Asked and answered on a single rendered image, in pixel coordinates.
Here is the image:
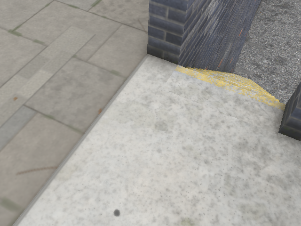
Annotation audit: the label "stairs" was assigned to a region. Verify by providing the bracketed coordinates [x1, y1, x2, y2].
[186, 66, 279, 102]

